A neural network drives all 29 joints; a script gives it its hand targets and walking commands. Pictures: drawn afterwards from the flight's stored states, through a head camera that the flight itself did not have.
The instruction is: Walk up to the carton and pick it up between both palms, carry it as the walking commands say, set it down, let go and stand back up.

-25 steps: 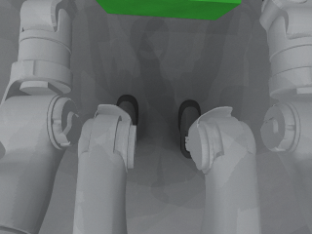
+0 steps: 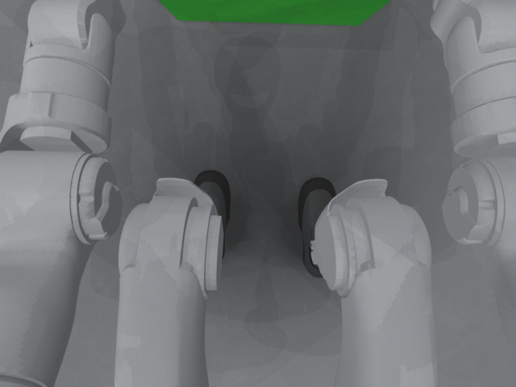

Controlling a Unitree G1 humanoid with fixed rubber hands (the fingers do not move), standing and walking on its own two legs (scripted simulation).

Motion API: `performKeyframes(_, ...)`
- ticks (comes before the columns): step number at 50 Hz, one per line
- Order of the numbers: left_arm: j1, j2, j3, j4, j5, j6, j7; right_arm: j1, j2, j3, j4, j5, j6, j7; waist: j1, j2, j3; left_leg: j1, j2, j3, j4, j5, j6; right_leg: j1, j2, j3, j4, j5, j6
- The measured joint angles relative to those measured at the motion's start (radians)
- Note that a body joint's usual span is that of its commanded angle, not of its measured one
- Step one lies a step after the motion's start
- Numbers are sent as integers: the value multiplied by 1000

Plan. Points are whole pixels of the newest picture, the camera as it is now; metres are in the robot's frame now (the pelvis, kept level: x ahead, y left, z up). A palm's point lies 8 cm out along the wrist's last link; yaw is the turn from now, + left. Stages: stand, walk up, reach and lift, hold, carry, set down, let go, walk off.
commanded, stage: set down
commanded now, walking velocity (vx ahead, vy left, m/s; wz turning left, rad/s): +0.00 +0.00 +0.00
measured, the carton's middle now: out of the picture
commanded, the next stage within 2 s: none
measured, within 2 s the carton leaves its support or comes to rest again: rests again in 0.14 s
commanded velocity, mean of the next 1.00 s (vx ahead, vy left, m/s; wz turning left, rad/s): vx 0.00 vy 0.00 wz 0.00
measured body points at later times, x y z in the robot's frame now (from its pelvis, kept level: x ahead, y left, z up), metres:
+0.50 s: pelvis +0.00 +0.00 +0.00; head +0.39 -0.01 +0.21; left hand +0.56 +0.19 -0.21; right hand +0.56 -0.19 -0.21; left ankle +0.13 +0.12 -0.35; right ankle +0.11 -0.10 -0.35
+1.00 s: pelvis +0.00 +0.00 -0.01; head +0.39 -0.01 +0.21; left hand +0.56 +0.19 -0.21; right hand +0.56 -0.19 -0.21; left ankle +0.13 +0.12 -0.35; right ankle +0.11 -0.10 -0.35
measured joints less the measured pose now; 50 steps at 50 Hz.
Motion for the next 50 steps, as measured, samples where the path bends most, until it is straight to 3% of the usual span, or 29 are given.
performKeyframes(6, -22, -12, 32, 63, 1, -19, -40, -7, -11, 0, 46, -32, -14, 7, 0, 0, -3, -1, 0, 0, 0, -6, -3, -5, 0, 0, 4, -4, -2)
performKeyframes(9, -23, -11, 49, 77, 6, -20, -43, -7, -15, 0, 40, -32, -15, 35, -1, 0, -2, -2, 0, 0, 1, -8, -3, -6, 0, 0, 4, -6, -3)
performKeyframes(21, -22, -10, 43, 89, 8, -36, -48, -7, -13, 0, 46, -29, -19, 30, -1, 0, -2, -4, 0, 1, 7, -9, -3, -7, 0, 0, 10, -7, -3)
performKeyframes(50, -22, -8, 75, 123, 30, -56, -90, -7, -20, -3, 75, -68, -45, 75, -1, 0, -1, -4, 1, 3, 24, -14, -4, -9, 0, 0, 29, -12, -3)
